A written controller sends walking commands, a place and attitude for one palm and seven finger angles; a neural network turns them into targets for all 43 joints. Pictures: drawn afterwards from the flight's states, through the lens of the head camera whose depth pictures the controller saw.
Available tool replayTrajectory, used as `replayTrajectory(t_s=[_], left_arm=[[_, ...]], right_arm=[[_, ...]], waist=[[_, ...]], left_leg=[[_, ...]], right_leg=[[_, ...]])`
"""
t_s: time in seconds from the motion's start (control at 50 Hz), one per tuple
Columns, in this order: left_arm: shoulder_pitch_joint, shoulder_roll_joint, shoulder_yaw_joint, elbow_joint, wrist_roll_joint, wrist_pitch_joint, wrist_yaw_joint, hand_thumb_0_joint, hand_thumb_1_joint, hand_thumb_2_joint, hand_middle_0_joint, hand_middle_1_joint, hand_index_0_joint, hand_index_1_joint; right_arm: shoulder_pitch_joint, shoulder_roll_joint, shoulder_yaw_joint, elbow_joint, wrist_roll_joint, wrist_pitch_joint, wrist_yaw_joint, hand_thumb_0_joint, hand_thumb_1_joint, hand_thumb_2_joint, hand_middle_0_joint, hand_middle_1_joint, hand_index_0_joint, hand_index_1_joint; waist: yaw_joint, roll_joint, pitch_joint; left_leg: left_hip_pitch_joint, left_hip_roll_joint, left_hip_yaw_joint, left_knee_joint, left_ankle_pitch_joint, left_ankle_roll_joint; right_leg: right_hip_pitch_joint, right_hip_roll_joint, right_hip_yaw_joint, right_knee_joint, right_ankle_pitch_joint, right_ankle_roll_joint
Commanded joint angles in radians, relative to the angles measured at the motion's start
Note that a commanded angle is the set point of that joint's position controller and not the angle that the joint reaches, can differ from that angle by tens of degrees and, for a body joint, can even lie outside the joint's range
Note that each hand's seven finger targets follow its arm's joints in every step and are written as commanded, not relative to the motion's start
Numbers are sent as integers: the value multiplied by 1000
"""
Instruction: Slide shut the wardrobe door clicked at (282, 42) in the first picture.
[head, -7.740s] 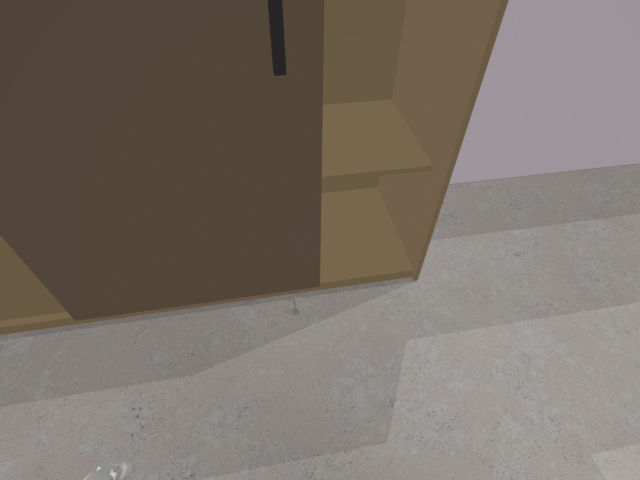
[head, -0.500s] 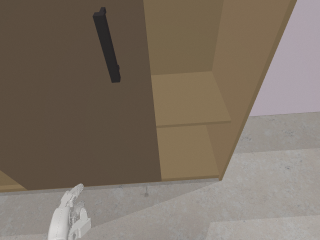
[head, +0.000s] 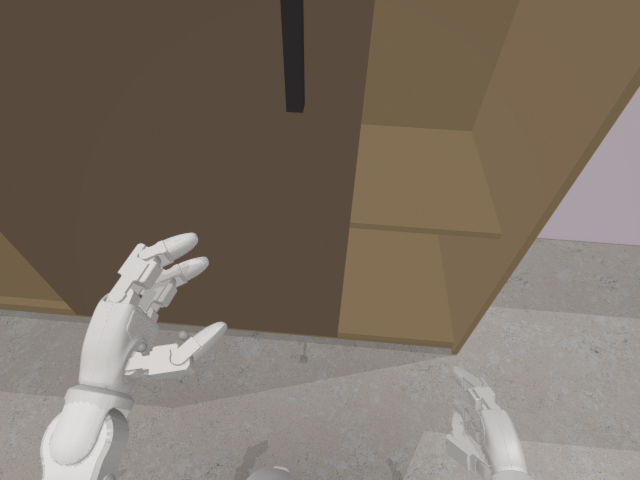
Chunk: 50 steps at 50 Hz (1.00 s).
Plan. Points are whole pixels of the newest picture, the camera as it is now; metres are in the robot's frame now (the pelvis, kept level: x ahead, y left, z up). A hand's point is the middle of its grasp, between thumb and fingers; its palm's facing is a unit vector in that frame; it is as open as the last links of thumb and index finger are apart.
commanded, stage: raise the hand with hooked fingers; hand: left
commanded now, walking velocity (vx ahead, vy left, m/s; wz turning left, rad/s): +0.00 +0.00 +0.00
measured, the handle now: (295, 35) +0.60 +0.12 +0.26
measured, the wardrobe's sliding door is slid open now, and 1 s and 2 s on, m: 0.38 0.38 0.38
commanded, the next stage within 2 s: move the hooked fingers beside the handle in 1.42 s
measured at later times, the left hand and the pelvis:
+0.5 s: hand (116, 243) +0.28 +0.24 +0.19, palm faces +0.07 -0.99 -0.10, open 13.1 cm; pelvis +0.02 +0.01 +0.03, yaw -2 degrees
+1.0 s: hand (31, 120) +0.30 +0.28 +0.30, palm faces +0.13 -0.99 -0.09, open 14.0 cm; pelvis +0.02 -0.01 +0.04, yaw -1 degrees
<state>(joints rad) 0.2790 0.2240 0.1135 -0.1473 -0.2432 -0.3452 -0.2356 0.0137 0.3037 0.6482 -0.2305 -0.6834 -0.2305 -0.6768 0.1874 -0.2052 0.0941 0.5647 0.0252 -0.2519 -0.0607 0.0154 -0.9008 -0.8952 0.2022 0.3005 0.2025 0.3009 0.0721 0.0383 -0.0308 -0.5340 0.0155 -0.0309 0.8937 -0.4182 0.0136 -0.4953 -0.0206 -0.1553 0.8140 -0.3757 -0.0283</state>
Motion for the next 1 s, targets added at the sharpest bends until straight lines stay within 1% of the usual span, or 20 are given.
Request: replayTrajectory(t_s=[0.0, 0.04, 0.08, 0.14, 0.16, 0.2, 0.24, 0.3, 0.34, 0.44, 0.48, 0.52, 0.56, 0.64, 0.7, 0.78, 0.88, 0.92, 0.94, 0.98], left_arm=[[-57, 206, 158, -76, -38, 220, -41, 0, 83, 550, -258, -825, -258, -825], [-38, 236, 266, -108, -84, 293, 11, 0, 37, 530, -262, -855, -262, -855], [-47, 225, 317, -246, -110, 289, 73, 0, -10, 510, -265, -885, -265, -885], [-99, 225, 315, -334, -96, 223, 123, 0, -80, 480, -270, -930, -270, -930], [-128, 220, 286, -354, -74, 199, 123, 0, -103, 470, -272, -945, -272, -945], [-158, 175, 207, -340, -52, 177, 101, 0, -150, 450, -275, -975, -275, -975], [-195, 155, 164, -275, -53, 200, 52, 0, -197, 430, -278, -1005, -278, -1005], [-280, 228, 197, -233, -64, 272, -10, 0, -267, 400, -283, -1050, -283, -1050], [-305, 311, 282, -200, -70, 329, -21, 0, -313, 380, -287, -1080, -287, -1080], [-429, 389, 404, -268, -98, 373, -1, 0, -430, 330, -295, -1155, -295, -1155], [-476, 367, 390, -269, -107, 380, -6, 0, -477, 310, -298, -1185, -298, -1185], [-502, 360, 385, -213, -116, 405, -25, 0, -500, 300, -300, -1200, -300, -1200], [-528, 356, 364, -148, -115, 453, -56, 0, -500, 300, -300, -1200, -300, -1200], [-608, 406, 374, -59, -102, 577, -100, 0, -500, 300, -300, -1200, -300, -1200], [-712, 484, 426, -101, -97, 614, -109, 0, -500, 300, -300, -1200, -300, -1200], [-805, 564, 501, -149, -112, 583, -112, 0, -500, 300, -300, -1200, -300, -1200], [-881, 577, 482, -29, -104, 604, -136, 0, -500, 300, -300, -1200, -300, -1200], [-862, 547, 444, 80, -100, 655, -151, 0, -500, 300, -300, -1200, -300, -1200], [-820, 522, 428, 130, -105, 681, -164, 0, -500, 300, -300, -1200, -300, -1200], [-785, 515, 410, 152, -104, 720, -183, 0, -500, 300, -300, -1200, -300, -1200]], right_arm=[[-78, -160, -83, -176, 32, -41, -45, 0, -900, -900, 200, 300, 200, 300], [-116, -137, -70, -179, 25, -32, -44, 0, -900, -900, 200, 300, 200, 300], [-105, -113, -66, -178, 21, -39, -31, 0, -900, -900, 200, 300, 200, 300], [-70, -121, -67, -157, 11, -67, -10, 0, -900, -900, 200, 300, 200, 300], [-54, -129, -69, -150, 13, -81, -3, 0, -900, -900, 200, 300, 200, 300], [-32, -142, -75, -130, 13, -106, 2, 0, -900, -900, 200, 300, 200, 300], [-28, -158, -81, -116, 22, -123, -9, 0, -900, -900, 200, 300, 200, 300], [-30, -175, -85, -99, 41, -136, -40, 0, -900, -900, 200, 300, 200, 300], [-43, -184, -82, -90, 40, -130, -55, 0, -900, -900, 200, 300, 200, 300], [-87, -161, -64, -95, 34, -119, -52, 0, -900, -900, 200, 300, 200, 300], [-99, -153, -56, -94, 37, -119, -46, 0, -900, -900, 200, 300, 200, 300], [-104, -158, -55, -84, 41, -115, -45, 0, -900, -900, 200, 300, 200, 300], [-110, -161, -51, -78, 49, -102, -47, 0, -900, -900, 200, 300, 200, 300], [-136, -169, -43, -81, 59, -61, -55, 0, -900, -900, 200, 300, 200, 300], [-165, -167, -40, -101, 59, -43, -57, 0, -900, -900, 200, 300, 200, 300], [-190, -152, -34, -111, 54, -38, -49, 0, -900, -900, 200, 300, 200, 300], [-191, -161, -29, -86, 64, -32, -48, 0, -900, -900, 200, 300, 200, 300], [-186, -172, -31, -78, 72, -26, -50, 0, -900, -900, 200, 300, 200, 300], [-185, -175, -33, -81, 74, -20, -45, 0, -900, -900, 200, 300, 200, 300], [-187, -188, -38, -90, 83, -11, -39, 0, -900, -900, 200, 300, 200, 300]], waist=[[-14, -27, -158], [31, -47, -177], [38, -15, -206], [19, 13, -158], [2, 47, -149], [-30, 74, -134], [-45, 27, -95], [-38, 35, -83], [-14, 17, -76], [22, 81, -154], [13, 101, -144], [5, 61, -124], [-1, 57, -77], [0, 29, -49], [2, 14, -138], [12, 38, -207], [2, 96, -138], [-6, 50, -88], [3, 17, -67], [1, -24, -75]], left_leg=[[74, -22, -23, -274, 58, 11], [95, -20, -24, -302, 128, 2], [147, -13, -17, -329, 228, -8], [178, -6, -9, -354, 283, -17], [199, -4, -6, -361, 287, -19], [238, -1, -7, -366, 276, -17], [242, -1, -14, -379, 240, -6], [263, -5, -24, -418, 168, 1], [269, -9, -28, -439, 166, 5], [363, -16, -32, -465, 317, -11], [397, -15, -30, -470, 363, -20], [404, -15, -24, -474, 362, -15], [396, -17, -16, -482, 351, -7], [383, -22, -13, -491, 315, 5], [416, -28, -17, -487, 336, 11], [447, -33, -12, -479, 376, 13], [441, -32, -11, -499, 353, 11], [415, -28, -15, -504, 324, 12], [392, -26, -17, -503, 316, 9], [385, -25, -15, -498, 309, 13]], right_leg=[[165, 0, 131, -243, -37, 9], [240, 3, 108, -244, 26, 8], [268, 14, 76, -234, 148, 6], [249, 31, 63, -243, 194, 2], [226, 34, 64, -246, 194, 1], [199, 34, 63, -257, 191, 2], [205, 35, 71, -291, 172, 3], [226, 29, 80, -331, 118, 6], [260, 29, 82, -356, 108, 5], [354, 30, 70, -366, 234, -4], [350, 33, 65, -368, 287, -4], [348, 34, 68, -381, 307, -1], [344, 33, 74, -400, 316, -2], [349, 26, 90, -434, 289, -2], [385, 19, 95, -436, 302, 3], [441, 14, 111, -445, 346, 1], [407, 11, 111, -464, 329, -5], [373, 8, 109, -468, 296, -3], [379, 5, 116, -474, 285, -4], [359, 4, 114, -462, 279, 3]])
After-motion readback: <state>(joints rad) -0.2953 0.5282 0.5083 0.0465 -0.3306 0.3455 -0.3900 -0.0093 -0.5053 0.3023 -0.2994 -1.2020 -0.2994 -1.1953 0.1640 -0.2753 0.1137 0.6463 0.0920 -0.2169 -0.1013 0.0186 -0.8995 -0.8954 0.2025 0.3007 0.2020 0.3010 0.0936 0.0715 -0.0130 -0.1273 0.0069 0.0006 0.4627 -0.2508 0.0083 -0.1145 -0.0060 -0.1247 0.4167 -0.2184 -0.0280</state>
